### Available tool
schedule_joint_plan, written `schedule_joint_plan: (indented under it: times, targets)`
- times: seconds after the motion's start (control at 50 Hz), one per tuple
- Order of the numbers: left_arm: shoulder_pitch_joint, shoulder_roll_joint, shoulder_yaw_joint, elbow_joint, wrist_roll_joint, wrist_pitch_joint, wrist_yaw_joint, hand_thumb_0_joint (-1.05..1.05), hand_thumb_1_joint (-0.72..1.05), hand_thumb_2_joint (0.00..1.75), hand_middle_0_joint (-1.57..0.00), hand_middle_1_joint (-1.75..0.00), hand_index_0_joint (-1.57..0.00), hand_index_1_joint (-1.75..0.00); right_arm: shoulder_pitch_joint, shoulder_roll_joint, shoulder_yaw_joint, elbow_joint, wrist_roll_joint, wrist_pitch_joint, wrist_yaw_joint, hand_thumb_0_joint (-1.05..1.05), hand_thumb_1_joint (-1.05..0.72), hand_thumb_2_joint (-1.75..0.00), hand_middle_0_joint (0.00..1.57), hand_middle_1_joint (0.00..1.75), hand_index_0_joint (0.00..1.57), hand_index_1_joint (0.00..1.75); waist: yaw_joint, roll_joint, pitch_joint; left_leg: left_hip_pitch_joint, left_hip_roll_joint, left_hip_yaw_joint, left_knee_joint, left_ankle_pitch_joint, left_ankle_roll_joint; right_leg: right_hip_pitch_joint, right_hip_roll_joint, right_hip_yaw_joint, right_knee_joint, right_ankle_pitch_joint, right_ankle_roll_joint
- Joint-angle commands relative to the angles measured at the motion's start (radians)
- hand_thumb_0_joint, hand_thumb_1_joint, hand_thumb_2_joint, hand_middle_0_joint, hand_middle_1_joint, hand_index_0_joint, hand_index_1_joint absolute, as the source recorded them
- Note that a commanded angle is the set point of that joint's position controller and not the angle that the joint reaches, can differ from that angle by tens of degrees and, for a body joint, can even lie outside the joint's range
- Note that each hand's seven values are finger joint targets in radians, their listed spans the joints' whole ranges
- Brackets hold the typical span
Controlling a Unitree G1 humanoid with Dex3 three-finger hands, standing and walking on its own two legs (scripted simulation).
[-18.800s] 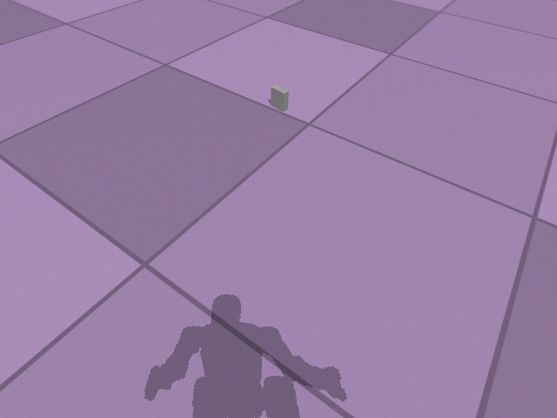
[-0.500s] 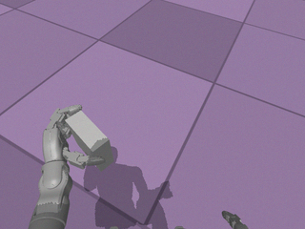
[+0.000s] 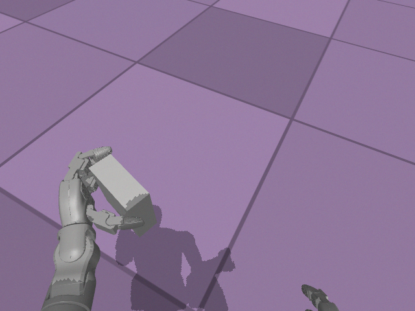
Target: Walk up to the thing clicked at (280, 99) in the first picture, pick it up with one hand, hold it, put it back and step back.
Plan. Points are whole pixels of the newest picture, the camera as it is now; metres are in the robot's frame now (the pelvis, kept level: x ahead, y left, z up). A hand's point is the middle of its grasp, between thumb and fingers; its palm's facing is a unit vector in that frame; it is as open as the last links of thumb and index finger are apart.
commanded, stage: crouch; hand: left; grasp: from the side
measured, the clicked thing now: (125, 197) +0.35 +0.15 +0.02
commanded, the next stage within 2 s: lower in 1.96 s
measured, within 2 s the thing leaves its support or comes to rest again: neither
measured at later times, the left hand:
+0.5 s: hand (116, 213) +0.34 +0.18 -0.04, palm faces +0.29 -0.96 +0.00, open 14.1 cm
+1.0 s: hand (126, 240) +0.37 +0.22 -0.29, palm faces +0.35 -0.94 -0.02, open 14.2 cm
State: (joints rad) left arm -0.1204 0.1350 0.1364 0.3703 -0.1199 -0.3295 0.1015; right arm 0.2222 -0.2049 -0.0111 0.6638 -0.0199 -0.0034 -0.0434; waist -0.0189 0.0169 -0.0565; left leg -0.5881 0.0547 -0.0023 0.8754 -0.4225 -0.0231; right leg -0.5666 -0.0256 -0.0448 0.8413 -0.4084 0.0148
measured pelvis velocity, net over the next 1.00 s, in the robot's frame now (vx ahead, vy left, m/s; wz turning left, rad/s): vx -0.07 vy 0.00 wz -0.04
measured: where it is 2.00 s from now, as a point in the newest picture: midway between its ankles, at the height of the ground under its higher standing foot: outside the picture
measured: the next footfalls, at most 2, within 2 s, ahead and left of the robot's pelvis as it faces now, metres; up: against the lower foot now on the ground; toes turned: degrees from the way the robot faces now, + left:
none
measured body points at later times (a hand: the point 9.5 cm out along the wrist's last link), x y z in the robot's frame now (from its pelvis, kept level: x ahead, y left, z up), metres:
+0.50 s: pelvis -0.02 +0.00 -0.04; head +0.07 +0.02 +0.40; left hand +0.32 +0.23 -0.03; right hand +0.11 -0.25 -0.16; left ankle +0.01 +0.13 -0.70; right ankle +0.01 -0.13 -0.70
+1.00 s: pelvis -0.07 +0.00 -0.26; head +0.12 +0.03 +0.15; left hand +0.35 +0.27 -0.28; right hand +0.03 -0.26 -0.39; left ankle +0.01 +0.13 -0.70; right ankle +0.01 -0.13 -0.70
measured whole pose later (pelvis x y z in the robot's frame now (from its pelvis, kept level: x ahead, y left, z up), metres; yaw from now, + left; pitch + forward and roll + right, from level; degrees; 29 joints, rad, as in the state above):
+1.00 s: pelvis -0.07 +0.00 -0.26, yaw -2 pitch +33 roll -3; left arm -0.62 0.32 0.45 1.09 -0.07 -0.81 0.06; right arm 0.12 -0.24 0.01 0.72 -0.11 0.01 0.09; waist -0.10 -0.01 -0.18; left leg -1.86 0.05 -0.07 1.94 -0.67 -0.03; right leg -1.83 -0.03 -0.04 1.90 -0.65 0.01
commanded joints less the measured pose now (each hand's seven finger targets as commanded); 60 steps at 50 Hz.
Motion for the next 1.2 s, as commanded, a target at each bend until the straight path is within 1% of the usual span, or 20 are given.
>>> schedule_joint_plan:
  times: [0.0, 0.04, 0.1, 0.14, 0.2, 0.22, 0.3, 0.36, 0.38, 0.44, 0.5, 0.58, 0.76, 0.88, 0.92, 1.0, 1.04, 1.08, 1.12, 1.18]
  targets:
    - [-0.207, 0.091, 0.023, -0.187, 0.001, -0.069, -0.001, 0.00, -0.28, 1.08, -1.11, -1.28, -1.13, -1.29, -0.033, -0.133, -0.044, -0.124, 0.006, -0.036, -0.002, 0.00, -0.93, -0.90, 0.20, 0.30, 0.20, 0.30, -0.001, -0.025, -0.249, 0.137, -0.038, 0.002, -0.132, 0.250, 0.018, 0.138, 0.033, -0.003, -0.113, 0.284, -0.014]
    - [-0.266, 0.132, 0.048, -0.270, -0.003, -0.081, 0.001, 0.00, -0.20, 1.16, -1.20, -1.36, -1.22, -1.37, -0.028, -0.132, -0.046, -0.123, 0.006, -0.036, -0.003, 0.00, -0.91, -0.91, 0.20, 0.30, 0.20, 0.30, 0.006, 0.002, -0.278, 0.153, -0.041, 0.004, -0.132, 0.266, 0.017, 0.154, 0.031, -0.001, -0.115, 0.299, -0.014]
    - [-0.246, 0.099, 0.016, -0.222, 0.005, -0.074, -0.004, 0.00, -0.02, 1.04, -1.15, -1.23, -1.17, -1.22, -0.040, -0.125, -0.040, -0.125, 0.006, -0.039, 0.001, 0.00, -0.88, -0.90, 0.20, 0.30, 0.20, 0.30, -0.008, -0.017, -0.226, 0.127, -0.041, 0.004, -0.136, 0.224, 0.021, 0.131, 0.030, 0.001, -0.125, 0.264, -0.011]
    - [-0.220, 0.088, 0.018, -0.135, 0.010, -0.070, 0.000, 0.00, -0.04, 1.01, -1.13, -1.19, -1.15, -1.19, -0.039, -0.129, -0.044, -0.121, 0.005, -0.040, 0.001, 0.00, -0.87, -0.90, 0.20, 0.30, 0.20, 0.30, -0.018, -0.052, -0.207, 0.112, -0.039, 0.005, -0.132, 0.200, 0.024, 0.107, 0.031, 0.001, -0.126, 0.243, -0.010]
    - [-0.280, 0.119, 0.044, -0.165, 0.018, -0.096, 0.008, 0.00, -0.02, 1.01, -1.13, -1.20, -1.15, -1.19, -0.037, -0.126, -0.047, -0.111, -0.001, -0.042, 0.005, 0.00, -0.87, -0.89, 0.20, 0.30, 0.20, 0.30, -0.012, -0.028, -0.207, 0.087, -0.042, 0.005, -0.115, 0.188, 0.025, 0.085, 0.025, 0.004, -0.111, 0.232, -0.011]
    - [-0.233, 0.079, 0.029, -0.087, 0.017, -0.096, 0.007, 0.00, -0.03, 1.03, -1.13, -1.21, -1.15, -1.20, -0.026, -0.129, -0.050, -0.106, -0.002, -0.044, 0.008, 0.00, -0.87, -0.89, 0.20, 0.30, 0.20, 0.30, -0.019, -0.056, -0.203, 0.073, -0.038, 0.002, -0.108, 0.188, 0.026, 0.068, 0.028, 0.001, -0.098, 0.233, -0.012]
    - [-0.321, 0.103, 0.064, -0.038, 0.027, -0.165, 0.012, 0.00, -0.02, 1.06, -1.14, -1.24, -1.17, -1.23, -0.033, -0.135, -0.060, -0.094, -0.013, -0.053, 0.023, 0.00, -0.87, -0.89, 0.20, 0.30, 0.20, 0.30, -0.021, -0.033, -0.206, -0.010, -0.039, -0.004, -0.052, 0.130, 0.025, -0.031, 0.021, 0.006, -0.039, 0.176, -0.020]
    - [-0.331, 0.088, 0.079, 0.069, 0.030, -0.237, 0.013, 0.00, -0.01, 1.11, -1.17, -1.29, -1.19, -1.28, -0.017, -0.138, -0.067, -0.082, -0.024, -0.052, 0.035, 0.00, -0.86, -0.89, 0.20, 0.30, 0.20, 0.30, -0.028, -0.040, -0.254, -0.080, -0.039, -0.009, 0.028, 0.127, 0.024, -0.114, 0.020, 0.008, 0.048, 0.169, -0.025]
    - [-0.346, 0.113, 0.114, 0.078, 0.028, -0.267, 0.016, 0.00, -0.02, 1.13, -1.19, -1.31, -1.21, -1.31, -0.024, -0.139, -0.068, -0.079, -0.027, -0.054, 0.040, 0.00, -0.87, -0.89, 0.20, 0.30, 0.20, 0.30, -0.014, -0.019, -0.253, -0.119, -0.042, -0.010, 0.057, 0.110, 0.022, -0.151, 0.019, 0.010, 0.078, 0.148, -0.028]
    - [-0.392, 0.116, 0.121, 0.166, 0.034, -0.353, 0.015, 0.00, -0.05, 1.16, -1.20, -1.34, -1.23, -1.34, -0.013, -0.149, -0.071, -0.070, -0.042, -0.055, 0.056, 0.00, -0.88, -0.90, 0.20, 0.30, 0.20, 0.30, -0.028, -0.006, -0.365, -0.208, -0.041, -0.023, 0.190, 0.143, 0.022, -0.284, 0.024, 0.005, 0.212, 0.158, -0.034]
    - [-0.468, 0.147, 0.131, 0.210, 0.045, -0.432, 0.007, 0.00, -0.10, 1.18, -1.19, -1.35, -1.21, -1.35, -0.015, -0.159, -0.069, -0.071, -0.050, -0.052, 0.068, 0.00, -0.88, -0.90, 0.20, 0.30, 0.20, 0.30, -0.043, 0.018, -0.447, -0.339, -0.044, -0.029, 0.308, 0.080, 0.026, -0.415, 0.023, 0.015, 0.321, 0.099, -0.036]
    - [-0.567, 0.203, 0.178, 0.253, 0.041, -0.499, 0.008, 0.00, -0.13, 1.16, -1.15, -1.31, -1.16, -1.32, -0.009, -0.176, -0.062, -0.076, -0.059, -0.041, 0.083, 0.00, -0.89, -0.90, 0.20, 0.30, 0.20, 0.30, -0.038, 0.049, -0.577, -0.448, -0.045, -0.036, 0.443, 0.089, 0.025, -0.531, 0.024, 0.025, 0.454, 0.083, -0.038]
    - [-0.638, 0.266, 0.265, 0.427, 0.035, -0.523, -0.012, 0.00, -0.13, 1.14, -1.08, -1.25, -1.10, -1.27, 0.014, -0.212, -0.066, -0.037, -0.073, -0.016, 0.109, 0.00, -0.91, -0.91, 0.20, 0.30, 0.20, 0.30, -0.065, 0.026, -0.696, -0.713, -0.044, -0.043, 0.674, 0.031, 0.029, -0.712, 0.030, 0.023, 0.659, 0.030, -0.037]
    - [-0.763, 0.372, 0.323, 0.482, 0.049, -0.552, -0.031, 0.00, -0.11, 1.15, -1.08, -1.25, -1.09, -1.26, 0.010, -0.220, -0.048, -0.006, -0.083, -0.007, 0.121, 0.00, -0.91, -0.91, 0.20, 0.30, 0.20, 0.30, -0.078, 0.045, -0.714, -0.868, -0.039, -0.040, 0.818, -0.019, 0.030, -0.848, 0.033, 0.020, 0.799, -0.024, -0.040]
    - [-0.793, 0.370, 0.328, 0.534, 0.049, -0.563, -0.038, 0.00, -0.11, 1.16, -1.08, -1.27, -1.10, -1.27, 0.009, -0.228, -0.040, 0.006, -0.088, -0.006, 0.124, 0.00, -0.91, -0.91, 0.20, 0.30, 0.20, 0.30, -0.095, 0.071, -0.692, -0.896, -0.038, -0.049, 0.857, -0.043, 0.026, -0.951, 0.036, -0.003, 0.860, -0.050, -0.047]
    - [-0.855, 0.469, 0.377, 0.562, 0.068, -0.582, -0.051, 0.00, -0.12, 1.17, -1.08, -1.28, -1.10, -1.29, 0.005, -0.232, -0.030, 0.022, -0.102, -0.002, 0.124, 0.00, -0.91, -0.91, 0.20, 0.30, 0.20, 0.30, -0.093, 0.096, -0.710, -0.992, -0.037, -0.030, 0.935, -0.129, 0.025, -0.981, 0.036, 0.013, 0.914, -0.129, -0.040]
    - [-0.855, 0.442, 0.365, 0.617, 0.071, -0.575, -0.063, 0.00, -0.14, 1.17, -1.08, -1.28, -1.10, -1.29, 0.004, -0.239, -0.025, 0.020, -0.106, 0.000, 0.127, 0.00, -0.91, -0.91, 0.20, 0.30, 0.20, 0.30, -0.105, 0.111, -0.710, -0.990, -0.037, -0.033, 0.956, -0.140, 0.024, -1.043, 0.039, -0.012, 0.958, -0.134, -0.044]
    - [-0.911, 0.506, 0.395, 0.556, 0.071, -0.582, -0.070, 0.00, -0.17, 1.16, -1.08, -1.27, -1.09, -1.28, 0.008, -0.250, -0.022, 0.029, -0.108, 0.003, 0.125, 0.00, -0.92, -0.91, 0.20, 0.30, 0.20, 0.30, -0.103, 0.147, -0.738, -0.996, -0.036, -0.031, 0.983, -0.129, 0.022, -1.055, 0.041, -0.022, 0.999, -0.121, -0.045]
    - [-0.915, 0.479, 0.384, 0.602, 0.072, -0.571, -0.082, 0.00, -0.18, 1.15, -1.07, -1.27, -1.09, -1.28, 0.012, -0.255, -0.021, 0.034, -0.110, 0.005, 0.128, 0.00, -0.92, -0.91, 0.20, 0.30, 0.20, 0.30, -0.122, 0.152, -0.738, -1.011, -0.035, -0.035, 1.011, -0.129, 0.022, -1.104, 0.043, -0.040, 1.039, -0.115, -0.047]
    - [-0.925, 0.528, 0.417, 0.622, 0.072, -0.566, -0.083, 0.00, -0.19, 1.13, -1.05, -1.24, -1.07, -1.25, 0.004, -0.266, -0.010, 0.037, -0.116, 0.008, 0.125, 0.00, -0.92, -0.91, 0.20, 0.30, 0.20, 0.30, -0.121, 0.147, -0.691, -1.089, -0.036, -0.037, 1.058, -0.176, 0.026, -1.147, 0.043, -0.050, 1.081, -0.148, -0.043]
